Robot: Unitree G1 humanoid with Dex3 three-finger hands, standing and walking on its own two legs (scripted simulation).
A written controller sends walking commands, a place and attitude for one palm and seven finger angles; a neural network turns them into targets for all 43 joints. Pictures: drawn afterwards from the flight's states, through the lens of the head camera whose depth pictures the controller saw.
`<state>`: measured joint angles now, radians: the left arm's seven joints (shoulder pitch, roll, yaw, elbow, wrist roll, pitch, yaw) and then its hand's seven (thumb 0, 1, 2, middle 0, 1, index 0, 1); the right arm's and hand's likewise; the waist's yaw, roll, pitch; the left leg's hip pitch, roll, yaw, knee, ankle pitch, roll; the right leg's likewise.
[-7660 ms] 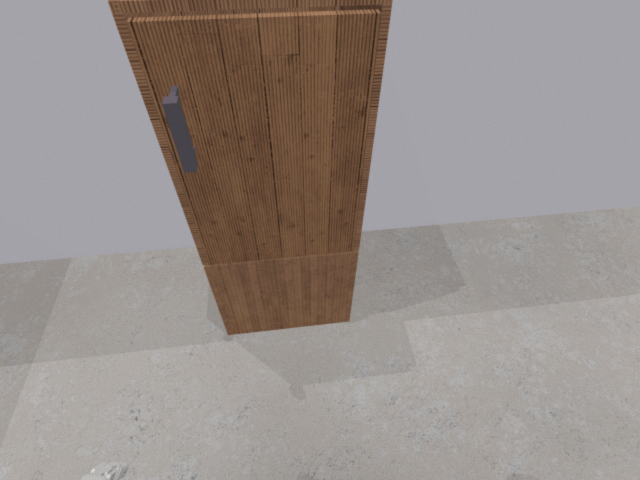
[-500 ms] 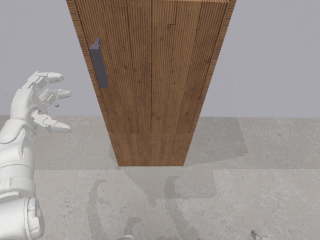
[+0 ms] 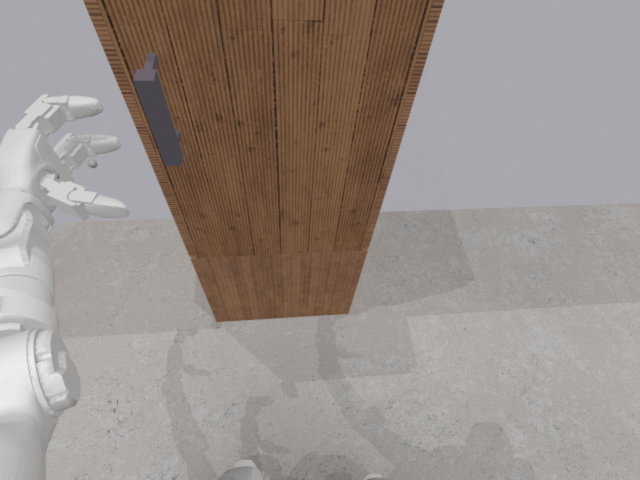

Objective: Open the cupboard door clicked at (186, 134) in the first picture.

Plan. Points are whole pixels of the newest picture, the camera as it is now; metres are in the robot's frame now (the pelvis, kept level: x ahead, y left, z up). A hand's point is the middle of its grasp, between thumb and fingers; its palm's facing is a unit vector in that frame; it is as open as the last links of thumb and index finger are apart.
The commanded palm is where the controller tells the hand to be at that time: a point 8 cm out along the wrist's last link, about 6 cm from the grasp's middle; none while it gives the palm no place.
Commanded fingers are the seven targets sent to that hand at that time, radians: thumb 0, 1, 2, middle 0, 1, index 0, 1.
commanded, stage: move the hooked fingers beside the handle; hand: left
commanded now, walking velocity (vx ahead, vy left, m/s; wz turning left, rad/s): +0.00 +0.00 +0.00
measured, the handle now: (163, 112) +0.57 +0.21 +0.11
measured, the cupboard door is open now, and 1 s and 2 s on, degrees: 0 0 0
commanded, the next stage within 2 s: slide the fingers in behind the handle in 1.18 s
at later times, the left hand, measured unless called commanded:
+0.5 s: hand (108, 127) +0.52 +0.26 +0.12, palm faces +0.05 -1.00 +0.01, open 14.0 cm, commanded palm +0.50 +0.31 +0.12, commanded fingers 0.00 -0.50 0.30 -0.30 -1.20 -0.30 -1.20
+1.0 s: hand (106, 138) +0.51 +0.26 +0.12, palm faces +0.05 -1.00 +0.02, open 14.0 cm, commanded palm +0.49 +0.31 +0.11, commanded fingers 0.00 -0.50 0.30 -0.30 -1.20 -0.30 -1.20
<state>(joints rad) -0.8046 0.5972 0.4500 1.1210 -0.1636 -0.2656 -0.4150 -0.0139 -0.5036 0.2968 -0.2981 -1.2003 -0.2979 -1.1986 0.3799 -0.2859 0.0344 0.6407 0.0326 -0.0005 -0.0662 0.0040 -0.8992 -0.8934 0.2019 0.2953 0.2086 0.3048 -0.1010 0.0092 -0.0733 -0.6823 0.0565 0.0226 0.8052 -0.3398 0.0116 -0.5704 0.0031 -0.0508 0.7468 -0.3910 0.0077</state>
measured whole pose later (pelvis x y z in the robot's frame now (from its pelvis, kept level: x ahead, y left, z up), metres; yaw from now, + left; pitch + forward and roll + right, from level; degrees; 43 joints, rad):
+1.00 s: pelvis +0.01 +0.01 -0.01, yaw -1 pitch +17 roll -4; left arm -0.91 0.66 0.48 1.19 -0.11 -0.26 -0.38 -0.01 -0.50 0.30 -0.30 -1.20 -0.30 -1.20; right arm 0.41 -0.27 0.04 0.60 0.01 0.09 -0.04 0.00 -0.90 -0.89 0.20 0.30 0.21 0.30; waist -0.15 0.02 -0.10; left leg -0.79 0.07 0.02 0.87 -0.38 0.02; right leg -0.66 0.02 -0.04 0.77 -0.41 0.02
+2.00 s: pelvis +0.01 +0.00 -0.01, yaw -1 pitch +17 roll -3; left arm -0.94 0.59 0.44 1.19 -0.10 -0.28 -0.29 -0.01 -0.50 0.30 -0.30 -1.20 -0.30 -1.20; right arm 0.42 -0.27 0.03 0.63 0.01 0.07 -0.02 0.00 -0.90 -0.89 0.20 0.30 0.21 0.30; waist -0.16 0.02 -0.10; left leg -0.79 0.08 0.02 0.87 -0.37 0.01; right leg -0.67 0.03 -0.05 0.79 -0.41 0.00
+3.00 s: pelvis +0.00 -0.01 -0.01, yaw -1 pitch +16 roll -3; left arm -0.95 0.51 0.40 1.19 -0.09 -0.30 -0.19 -0.01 -0.50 0.30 -0.29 -1.20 -0.29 -1.20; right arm 0.44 -0.28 0.01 0.65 0.00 0.05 -0.01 0.00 -0.90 -0.89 0.20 0.30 0.21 0.30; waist -0.16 0.03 -0.10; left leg -0.78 0.08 0.01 0.86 -0.36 0.00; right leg -0.67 0.03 -0.05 0.80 -0.41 0.00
